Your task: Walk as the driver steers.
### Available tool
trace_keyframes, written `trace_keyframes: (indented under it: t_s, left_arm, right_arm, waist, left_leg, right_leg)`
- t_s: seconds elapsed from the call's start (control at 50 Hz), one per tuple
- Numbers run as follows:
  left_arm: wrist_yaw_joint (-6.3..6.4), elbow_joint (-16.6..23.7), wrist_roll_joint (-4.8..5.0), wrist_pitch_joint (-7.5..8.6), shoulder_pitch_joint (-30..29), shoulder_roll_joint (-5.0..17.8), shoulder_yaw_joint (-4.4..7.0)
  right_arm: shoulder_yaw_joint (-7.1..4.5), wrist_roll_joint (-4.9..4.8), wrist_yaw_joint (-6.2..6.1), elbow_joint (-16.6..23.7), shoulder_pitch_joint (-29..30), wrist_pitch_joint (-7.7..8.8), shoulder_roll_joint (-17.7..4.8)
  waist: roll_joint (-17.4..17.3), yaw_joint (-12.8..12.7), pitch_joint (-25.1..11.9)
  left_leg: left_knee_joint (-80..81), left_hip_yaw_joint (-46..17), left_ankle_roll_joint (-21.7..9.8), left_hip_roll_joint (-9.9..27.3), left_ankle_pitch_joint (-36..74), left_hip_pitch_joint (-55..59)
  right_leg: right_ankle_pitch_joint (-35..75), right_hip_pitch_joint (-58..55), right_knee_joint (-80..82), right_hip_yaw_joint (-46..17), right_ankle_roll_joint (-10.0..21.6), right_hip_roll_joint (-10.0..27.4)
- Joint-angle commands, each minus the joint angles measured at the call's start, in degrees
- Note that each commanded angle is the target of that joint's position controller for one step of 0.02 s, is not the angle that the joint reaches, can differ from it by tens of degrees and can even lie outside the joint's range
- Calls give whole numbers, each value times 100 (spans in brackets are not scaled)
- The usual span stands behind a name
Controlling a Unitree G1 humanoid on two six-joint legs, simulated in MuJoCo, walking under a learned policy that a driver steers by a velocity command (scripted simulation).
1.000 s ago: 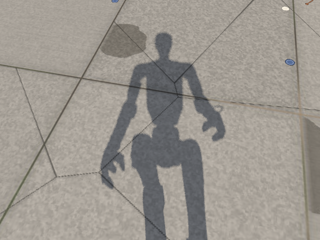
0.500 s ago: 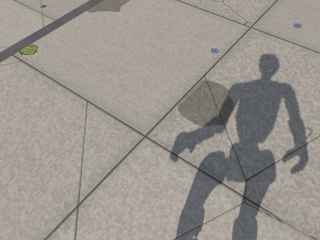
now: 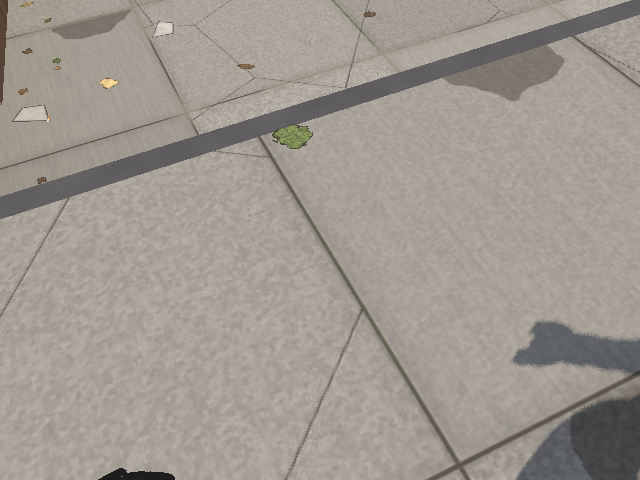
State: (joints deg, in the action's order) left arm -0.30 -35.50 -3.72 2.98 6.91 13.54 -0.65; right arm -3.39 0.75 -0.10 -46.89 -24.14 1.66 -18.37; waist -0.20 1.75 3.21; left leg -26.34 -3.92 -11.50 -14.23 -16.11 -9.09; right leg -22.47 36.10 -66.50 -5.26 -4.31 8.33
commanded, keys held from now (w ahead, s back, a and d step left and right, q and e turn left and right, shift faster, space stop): w+q+shift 0.02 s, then w+e+shift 0.98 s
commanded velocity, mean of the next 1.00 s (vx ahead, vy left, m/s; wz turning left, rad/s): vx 1.00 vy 0.00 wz -0.49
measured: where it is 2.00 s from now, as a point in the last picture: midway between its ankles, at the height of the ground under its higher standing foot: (550, 122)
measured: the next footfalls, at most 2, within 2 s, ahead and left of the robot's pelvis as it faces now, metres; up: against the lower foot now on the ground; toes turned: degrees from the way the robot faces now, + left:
right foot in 0.22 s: +0.44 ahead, -0.16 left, +0.00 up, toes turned +2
left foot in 0.64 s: +0.83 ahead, +0.04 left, +0.00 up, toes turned -17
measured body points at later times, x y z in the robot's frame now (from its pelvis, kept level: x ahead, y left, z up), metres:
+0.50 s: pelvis +0.48 -0.08 +0.01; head +0.50 -0.08 +0.46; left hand +0.42 +0.20 -0.11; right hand +0.72 -0.31 -0.03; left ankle +0.66 +0.07 -0.67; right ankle +0.40 -0.16 -0.73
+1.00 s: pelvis +0.94 -0.15 -0.02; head +0.97 -0.17 +0.43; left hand +1.30 -0.10 -0.05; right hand +0.73 -0.37 -0.13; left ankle +0.79 +0.05 -0.72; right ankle +1.07 -0.31 -0.69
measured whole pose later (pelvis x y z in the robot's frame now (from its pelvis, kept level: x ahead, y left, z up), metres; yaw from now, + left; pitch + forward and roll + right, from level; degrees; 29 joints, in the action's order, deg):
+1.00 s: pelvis +0.94 -0.15 -0.02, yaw -33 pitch +2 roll +2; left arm -5.4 -32.7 -1.5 -0.2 -2.9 20.2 2.1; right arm -2.7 1.4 -0.8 -51.2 -29.2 5.8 -18.3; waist 2.5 4.6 1.5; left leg -13.5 15.8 3.2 0.3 -25.9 13.2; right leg -3.0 43.4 -46.8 7.4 7.8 1.4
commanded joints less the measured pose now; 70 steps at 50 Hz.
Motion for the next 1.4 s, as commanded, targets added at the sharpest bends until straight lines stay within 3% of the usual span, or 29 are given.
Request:
trace_keyframes:
  t_s: [0.02, 0.08, 0.16, 0.22, 0.24, 0.26, 0.32, 0.4, 0.46, 0.56, 0.6, 0.62, 0.64, 0.66, 0.68, 0.72, 0.82, 0.94, 0.98, 1.02, 1.04, 1.06, 1.08, 1.1, 1.12, 1.16, 1.24, 1.32, 1.4]
  left_arm:
    - [-55, 533, 58, -71, -402, 637, 156]
    - [-148, 450, 178, 18, -552, 441, 82]
    - [-71, 401, 202, 52, -635, 861, 257]
    - [99, -442, 265, 17, 2262, 1465, 599]
    - [128, -578, 128, 2, 2897, 2128, 793]
    - [-19, -693, 224, -54, 2566, 1951, 776]
    - [-114, -670, 292, -18, 1686, 1117, 628]
    - [-64, -963, 329, 105, 1829, 1118, 574]
    - [-52, -825, 341, 141, 1589, 1243, 662]
    - [-77, -865, 467, 147, 1942, 1470, 789]
    - [-44, -896, 415, 114, 2001, 1639, 825]
    - [-66, -858, 410, 134, 1834, 1648, 826]
    - [-58, -682, 390, 207, 1687, 1113, 674]
    - [-38, -380, 608, 175, 2302, 394, 460]
    - [0, -423, 450, 61, 1855, 784, 457]
    - [-108, -390, 273, -39, 967, 965, 517]
    - [-365, 72, 192, -361, 214, 544, 396]
    - [-562, 491, 226, -337, -729, 616, 224]
    - [-537, 383, 226, -314, -529, 746, 251]
    - [-447, 52, 229, -274, 737, 1076, 403]
    - [-343, -340, 231, -236, 1986, 1315, 558]
    - [-166, -577, 289, -254, 2275, 1574, 720]
    - [-85, -449, 312, -350, 1798, 2191, 820]
    - [-58, -161, 280, -413, 1847, 2441, 920]
    - [21, -169, 298, -413, 1698, 2124, 879]
    - [91, -366, 304, -278, 1365, 1696, 751]
    - [65, -394, 335, 30, 1109, 1401, 629]
    - [-27, -363, 376, 95, 1020, 1482, 728]
    - [10, -403, 366, 20, 1287, 1662, 819]
  right_arm:
    - [-234, -11, 9, 598, 617, 314, -854]
    - [-195, -142, 83, 330, 214, 425, -690]
    - [-214, -14, 32, 38, -235, 466, -986]
    - [-250, 283, -100, 45, 341, 307, -1147]
    - [-77, 70, -58, 315, -25, 352, -491]
    - [49, 91, 42, 435, -156, 495, -276]
    - [147, 274, 66, 769, 1283, 559, -518]
    - [331, 418, 144, 1223, 1620, 318, -198]
    - [482, 217, 265, 1641, 2571, 337, -93]
    - [404, 122, 188, 1651, 2773, 363, -283]
    - [238, 138, 62, 1399, 1912, 411, -566]
    - [128, 173, -33, 1196, 987, 446, -753]
    - [-53, 292, -174, 1086, -295, 458, -1211]
    - [-145, 426, -178, 1069, -152, 397, -1611]
    - [-159, 298, -182, 1070, 268, 340, -1234]
    - [17, 240, -113, 962, 681, 377, -462]
    - [86, 47, 4, 391, 347, 552, -91]
    - [25, 48, -52, 218, 603, 618, -475]
    - [-60, 58, -99, 178, 249, 569, -839]
    - [-176, 106, -185, 280, 404, 388, -1237]
    - [-196, 126, -184, 399, 638, 292, -1276]
    - [-150, 195, -97, 353, 532, 249, -957]
    - [72, 332, -44, 683, 207, 285, -133]
    - [64, 174, -36, 1285, 396, 416, -529]
    - [78, 208, -24, 1307, 951, 534, -753]
    - [130, 273, -35, 1220, 1118, 507, -635]
    - [221, 326, -25, 1394, 1420, 117, -389]
    - [362, 69, 120, 1691, 2216, 152, -94]
    - [213, 20, 74, 1574, 1952, 199, -482]
  waist:
    - [294, -271, 356]
    - [67, 69, 101]
    - [-240, 203, -111]
    - [-348, -1420, -1385]
    - [1220, -1262, -2121]
    - [2043, -800, -2247]
    - [-192, -571, -548]
    - [143, -61, 113]
    - [274, -174, 368]
    - [291, -445, -84]
    - [156, -37, -791]
    - [87, 476, -1314]
    - [-462, 972, -2168]
    - [-1946, 388, -2872]
    - [-1383, 370, -2170]
    - [-296, 341, -825]
    - [-558, -89, -181]
    - [-154, -345, 404]
    - [-294, -452, 86]
    - [-532, -1205, -650]
    - [-465, -1723, -1183]
    - [245, -1606, -1204]
    - [1441, -774, -1117]
    - [1295, -922, -2400]
    - [325, -937, -1591]
    - [-429, -317, -347]
    - [-477, 92, 225]
    - [-52, -191, 63]
    - [159, -218, -393]
  left_leg:
    - [1690, -1901, -812, 1322, 1287, -1374]
    - [1960, -1376, -419, 1362, 2399, -1013]
    - [1177, -985, -18, 1881, 5383, 1155]
    - [-2463, -389, 314, 1827, 6385, 717]
    - [-5435, 76, 704, 998, 3128, -1340]
    - [-6071, -129, 794, 371, -788, -2845]
    - [-5185, -329, 747, 1464, 43, -3216]
    - [-3729, -96, 1116, 1780, -391, -2974]
    - [-1757, 266, 1341, 1734, 987, -1942]
    - [-492, 312, 1282, 1449, 1903, -838]
    - [-238, 400, 1148, 1183, 990, 181]
    - [-348, 212, 1040, 1487, 682, 1393]
    - [-219, -1145, 813, 2853, -1391, 2699]
    - [867, -4234, 215, 4360, -3001, 3636]
    - [1193, -4490, 108, 4098, -3569, 2996]
    - [1104, -2379, 322, 3493, -1327, 1651]
    - [1465, -183, 635, 3059, 1522, 857]
    - [1945, 1797, 962, 2428, 3598, 107]
    - [1119, 1919, 1054, 2517, 6359, 681]
    - [-773, 1804, 1058, 2778, 7737, 726]
    - [-2457, 1659, 994, 2835, 7293, 132]
    - [-4640, 1652, 1095, 2104, 2756, -1107]
    - [-6933, 1348, 1286, 1356, -1488, -2959]
    - [-7369, 67, 1314, 1251, -1203, -4150]
    - [-6800, -161, 1280, 1608, -724, -4493]
    - [-5684, -134, 1352, 1965, -537, -3818]
    - [-3806, 25, 1651, 2304, -692, -2705]
    - [-1632, 262, 1565, 1951, 1860, -1148]
    - [-644, 153, 1394, 1544, 1436, -511]
  right_leg:
    - [1118, -502, 1398, 438, -105, -86]
    - [3274, -1454, 2830, 747, 281, -295]
    - [2523, -1252, 3543, 1055, 856, -750]
    - [1152, -3826, 3358, 944, 1215, -923]
    - [-173, -5566, 3362, -1574, 2065, 423]
    - [-546, -5948, 4892, -4591, 2444, 926]
    - [-172, -3826, 5159, -3046, 2212, 499]
    - [563, -2255, 5611, -2161, 2180, -88]
    - [1077, -1127, 6066, -1524, 1963, -533]
    - [2956, -2094, 5498, -1580, 1480, -427]
    - [4434, -2572, 3938, -1410, 1252, -582]
    - [4216, -2035, 2586, -1248, 1117, -824]
    - [2525, -1215, 720, -824, 1087, -1081]
    - [-779, 335, -941, -229, 964, -1498]
    - [-135, 1076, -1381, -19, 1069, -993]
    - [547, 1075, -934, 100, 1025, -562]
    - [748, 1222, -653, 263, 883, -222]
    - [2363, -188, 1764, 1303, 1123, -601]
    - [2116, -895, 2081, 1727, 1331, -1095]
    - [1601, -2331, 2180, 1637, 1574, -1411]
    - [1474, -3761, 2498, 1274, 1805, -1485]
    - [1244, -4838, 2877, 652, 1994, -1263]
    - [2641, -5421, 2675, -1353, 2436, -213]
    - [731, -6455, 4259, -3732, 3369, 534]
    - [-302, -5725, 5165, -4168, 3107, 642]
    - [570, -3715, 5282, -3263, 2725, 205]
    - [1557, -1478, 5591, -1945, 2593, -496]
    - [2206, -899, 5603, -1379, 2007, -1054]
    - [3630, -2360, 4565, -1807, 1591, -804]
